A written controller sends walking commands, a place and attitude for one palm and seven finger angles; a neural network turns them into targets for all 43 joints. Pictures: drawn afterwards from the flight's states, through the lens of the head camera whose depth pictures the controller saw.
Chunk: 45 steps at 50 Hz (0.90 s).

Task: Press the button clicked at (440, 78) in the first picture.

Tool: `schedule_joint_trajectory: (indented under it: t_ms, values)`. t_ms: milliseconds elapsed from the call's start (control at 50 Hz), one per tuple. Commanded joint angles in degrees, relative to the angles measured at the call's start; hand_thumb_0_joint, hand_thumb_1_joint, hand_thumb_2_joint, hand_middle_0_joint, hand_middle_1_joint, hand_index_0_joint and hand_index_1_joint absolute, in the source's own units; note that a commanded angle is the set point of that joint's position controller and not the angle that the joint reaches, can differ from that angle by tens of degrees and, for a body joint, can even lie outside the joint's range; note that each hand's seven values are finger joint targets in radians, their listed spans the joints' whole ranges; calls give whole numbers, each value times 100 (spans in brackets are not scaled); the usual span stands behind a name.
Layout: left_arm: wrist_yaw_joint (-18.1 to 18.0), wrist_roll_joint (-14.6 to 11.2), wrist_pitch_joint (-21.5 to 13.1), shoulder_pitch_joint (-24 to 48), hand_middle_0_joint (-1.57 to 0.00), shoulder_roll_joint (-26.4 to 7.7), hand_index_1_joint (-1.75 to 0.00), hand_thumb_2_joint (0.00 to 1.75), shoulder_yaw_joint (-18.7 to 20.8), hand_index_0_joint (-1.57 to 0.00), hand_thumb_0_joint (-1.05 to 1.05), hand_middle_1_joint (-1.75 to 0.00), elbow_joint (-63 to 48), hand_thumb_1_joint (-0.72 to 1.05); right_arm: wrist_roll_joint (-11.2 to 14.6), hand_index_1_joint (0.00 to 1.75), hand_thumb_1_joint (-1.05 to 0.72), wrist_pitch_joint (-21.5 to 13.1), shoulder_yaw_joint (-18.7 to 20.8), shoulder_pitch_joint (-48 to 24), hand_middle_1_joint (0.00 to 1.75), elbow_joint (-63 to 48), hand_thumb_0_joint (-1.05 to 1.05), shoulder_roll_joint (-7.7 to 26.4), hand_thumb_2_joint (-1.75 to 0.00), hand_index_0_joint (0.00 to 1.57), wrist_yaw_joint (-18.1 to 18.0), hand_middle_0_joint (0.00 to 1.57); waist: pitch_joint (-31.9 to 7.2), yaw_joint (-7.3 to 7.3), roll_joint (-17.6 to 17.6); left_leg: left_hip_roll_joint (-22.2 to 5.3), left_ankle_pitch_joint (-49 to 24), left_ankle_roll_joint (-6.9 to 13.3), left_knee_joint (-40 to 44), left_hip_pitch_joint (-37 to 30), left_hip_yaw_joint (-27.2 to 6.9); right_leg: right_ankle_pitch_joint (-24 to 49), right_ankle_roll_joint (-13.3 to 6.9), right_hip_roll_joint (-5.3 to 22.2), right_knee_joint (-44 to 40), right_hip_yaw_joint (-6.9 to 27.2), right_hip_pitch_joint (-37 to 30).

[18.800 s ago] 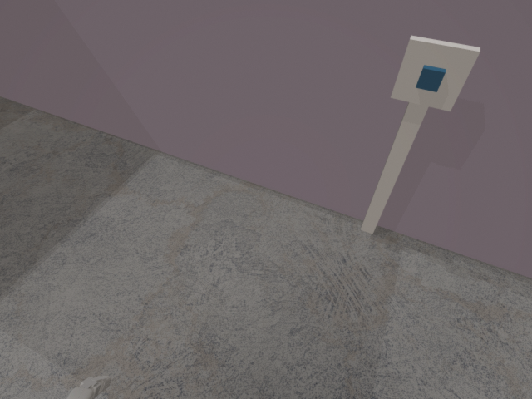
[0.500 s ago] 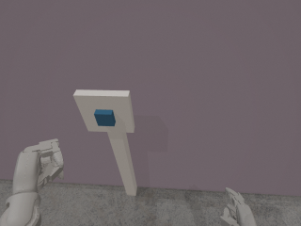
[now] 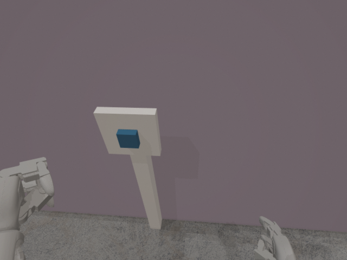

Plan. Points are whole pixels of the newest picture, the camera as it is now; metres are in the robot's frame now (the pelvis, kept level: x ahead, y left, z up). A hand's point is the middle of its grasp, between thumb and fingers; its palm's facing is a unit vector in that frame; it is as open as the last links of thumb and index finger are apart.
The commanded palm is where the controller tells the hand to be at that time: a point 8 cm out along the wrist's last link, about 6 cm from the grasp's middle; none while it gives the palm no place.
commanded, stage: draw the hand back to the body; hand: left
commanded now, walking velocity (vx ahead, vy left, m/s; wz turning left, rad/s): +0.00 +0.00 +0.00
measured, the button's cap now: (128, 138) +0.45 +0.21 +0.02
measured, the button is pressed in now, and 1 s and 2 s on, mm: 0 0 0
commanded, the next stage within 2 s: step back with the hand held close in 0.10 s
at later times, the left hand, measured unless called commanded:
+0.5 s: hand (57, 198) +0.17 +0.23 +0.14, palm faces +0.30 -0.84 -0.46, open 3.1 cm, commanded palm +0.11 +0.28 +0.17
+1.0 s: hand (18, 236) +0.10 +0.25 +0.16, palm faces +0.39 -0.81 -0.44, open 3.1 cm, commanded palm +0.04 +0.29 +0.17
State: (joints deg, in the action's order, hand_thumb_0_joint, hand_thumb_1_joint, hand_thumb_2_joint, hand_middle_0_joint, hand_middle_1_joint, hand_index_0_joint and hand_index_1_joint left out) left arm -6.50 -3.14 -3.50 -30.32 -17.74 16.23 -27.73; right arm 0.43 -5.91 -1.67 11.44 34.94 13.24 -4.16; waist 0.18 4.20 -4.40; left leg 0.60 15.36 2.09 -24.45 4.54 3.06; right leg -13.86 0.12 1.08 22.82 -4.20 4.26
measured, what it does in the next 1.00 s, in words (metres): shifts its weight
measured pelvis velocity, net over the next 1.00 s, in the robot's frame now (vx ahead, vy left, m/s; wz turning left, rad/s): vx -0.09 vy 0.01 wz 0.01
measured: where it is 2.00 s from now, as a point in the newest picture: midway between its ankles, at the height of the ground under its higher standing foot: outside the picture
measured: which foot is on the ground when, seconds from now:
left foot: down 0.00-1.00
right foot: down 0.00-1.00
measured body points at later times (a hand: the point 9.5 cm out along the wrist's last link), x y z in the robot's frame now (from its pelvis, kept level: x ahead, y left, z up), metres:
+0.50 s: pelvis -0.03 +0.01 +0.00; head -0.01 -0.01 +0.45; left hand +0.15 +0.28 +0.17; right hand +0.15 -0.24 -0.09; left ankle -0.02 +0.09 -0.74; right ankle -0.01 -0.12 -0.74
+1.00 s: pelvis -0.09 +0.01 -0.02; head -0.07 +0.03 +0.43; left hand +0.08 +0.29 +0.18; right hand +0.09 -0.22 -0.08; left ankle -0.02 +0.09 -0.74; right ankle -0.01 -0.12 -0.74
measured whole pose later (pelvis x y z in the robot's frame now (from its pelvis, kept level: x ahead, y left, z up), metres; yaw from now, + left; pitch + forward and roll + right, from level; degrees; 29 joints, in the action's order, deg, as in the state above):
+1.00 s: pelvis -0.09 +0.01 -0.02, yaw +0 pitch +0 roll -2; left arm -8.8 0.0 -12.1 -34.3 -21.1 20.7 -35.8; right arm -0.2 -3.2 -0.8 12.4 30.5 12.7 -4.5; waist 1.3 0.3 0.0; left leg 0.3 14.3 3.7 -35.7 23.4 2.7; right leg -9.0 0.5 0.6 29.9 -3.5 21.1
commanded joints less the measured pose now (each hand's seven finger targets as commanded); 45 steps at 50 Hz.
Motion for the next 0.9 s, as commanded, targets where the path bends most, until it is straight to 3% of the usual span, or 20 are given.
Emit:
schedule_joint_trajectory:
  t_ms: [0, 20, 60, 100, 180, 200, 220, 240, 300, 380, 440, 480, 540, 620, 760, 820, 880]
  values:
    - [-91, -19, -330, 500, -130, -948, -150, 90, 590, -130, 0, -150, -1137, 90, -36, 30, -90, -332, 226, -755, 30, -939, 0, 542, -90, 20, -81, 20, -199, -38, 234, -188, -1165, -62, 428, 154, -369, 884, -125, -46, -310, 210, 39]
    - [-98, -15, -350, 513, -130, -965, -150, 90, 595, -130, 0, -150, -1200, 90, -28, 30, -90, -334, 223, -769, 30, -942, 0, 530, -90, 20, -82, 20, -210, -27, 263, -187, -1165, -64, 426, 141, -382, 867, -133, -60, -307, 204, 42]
    - [-118, -3, -377, 568, -130, -1033, -150, 90, 637, -130, 0, -150, -1391, 90, -37, 30, -90, -388, 216, -800, 30, -943, 0, 518, -90, 20, -90, 20, -323, -9, -22, -164, -1175, -72, 411, 99, -371, 909, -146, -48, -303, 235, -8]
    - [-116, -6, -368, 584, -130, -994, -150, 90, 597, -130, 0, -150, -1376, 90, -36, 30, -90, -419, 197, -806, 30, -913, 0, 510, -90, 20, -98, 20, -167, -29, -57, -174, -1066, -90, 434, 157, -385, 801, -150, -58, -354, 244, 46]
    - [-114, -17, -351, 425, -130, -995, -150, 90, 658, -130, 0, -150, -1160, 90, -37, 30, -90, -440, 218, -803, 30, -883, 0, 518, -90, 20, -97, 20, 0, -10, 157, -181, -983, -90, 472, 220, -380, 724, -151, -95, -443, 237, 92]
    - [-98, -6, -326, 611, -130, -813, -150, 90, 454, -130, 0, -150, -949, 90, -31, 30, -90, -412, 198, -783, 30, -839, 0, 525, -90, 20, -92, 20, 192, -90, 98, -179, -849, -98, 514, 279, -368, 587, -138, -76, -449, 232, 187]
    - [-136, -9, -583, 1240, -130, -1522, -150, 90, 1250, -130, 0, -150, -1492, 90, -17, 30, -90, -243, 221, -680, 30, -1118, 0, 617, -90, 20, -68, 20, 506, -295, 300, -326, -410, 47, 402, 834, -492, 563, -84, 195, -736, 769, 645]
    - [-92, -5, -593, 519, -130, -1082, -150, 90, 949, -130, 0, -150, -879, 90, -47, 30, -90, -146, 228, -659, 30, -979, 0, 551, -90, 20, -87, 20, 447, -328, 503, -294, -361, 55, 301, 744, -514, 429, -93, 308, -844, 777, 777]
    - [-57, 54, -648, 160, -130, -911, -150, 90, 714, -130, 0, -150, -945, 90, -88, 30, -90, 40, 259, -715, 30, -1058, 0, 614, -90, 20, -59, 20, 209, -355, 461, -322, -633, 26, 305, 736, -495, 608, -79, 328, -758, 680, 742]
    - [-106, 62, -765, -247, -130, -1076, -150, 90, 845, -130, 0, -150, -1403, 90, -79, 30, -90, 192, 330, -695, 30, -1196, 0, 681, -90, 20, -66, 20, -583, -341, 85, -405, -1404, 12, 297, 736, -518, 1389, -48, 277, -234, 491, 255]
    - [-152, 39, -840, -532, -130, -1269, -150, 90, 1082, -130, 0, -150, -1701, 90, -39, 30, -90, 273, 394, -656, 30, -1319, 0, 636, -90, 20, -62, 20, -1053, -328, 268, -468, -1925, 23, 158, 827, -549, 2000, -21, 250, 147, 452, -60]
    - [-180, 24, -876, -620, -130, -1432, -150, 90, 1255, -130, 0, -150, -1887, 90, -29, 30, -90, 297, 420, -677, 30, -1375, 0, 651, -90, 20, -73, 20, -1179, -314, 175, -496, -2099, 12, 103, 935, -598, 2196, -23, 239, 329, 455, -115]
    - [-198, 19, -905, -786, -130, -1362, -150, 90, 1253, -130, 0, -150, -1814, 90, -4, 30, -90, 302, 451, -646, 30, -1410, 0, 623, -90, 20, -88, 20, -1089, -324, 179, -579, -2082, 33, 100, 1146, -612, 2209, 5, 214, 530, 441, -28]
    - [-209, 27, -886, -747, -130, -1200, -150, 90, 1130, -130, 0, -150, -1542, 90, 12, 30, -90, 296, 470, -617, 30, -1346, 0, 656, -90, 20, -104, 20, -735, -374, 234, -672, -1382, 79, 220, 1580, -683, 1790, 21, 199, 552, 536, 161]
    - [-258, 186, -1000, -352, -130, -1159, -150, 90, 1044, -130, 0, -150, -1674, 90, 1, 30, -90, 141, 448, -579, 30, -1398, 0, 722, -90, 20, -113, 20, -251, -409, 228, -744, 1298, 294, 592, 2983, -909, 447, 27, 147, 659, 752, -17]
    - [-290, 256, -1080, -195, -130, -1221, -150, 90, 1108, -130, 0, -150, -1859, 90, -34, 30, -90, 70, 439, -523, 30, -1415, 0, 726, -90, 20, -122, 20, -177, -422, 247, -708, 1861, 327, 506, 3280, -971, -191, 4, 175, 561, 862, 80]
    - [-325, 285, -1159, -161, -130, -1318, -150, 90, 1198, -130, 0, -150, -2017, 90, -64, 30, -90, -5, 461, -467, 30, -1383, 0, 731, -90, 20, -119, 20, -256, -443, 333, -614, 1939, 275, 229, 3033, -940, -751, -64, 250, 254, 1007, 477]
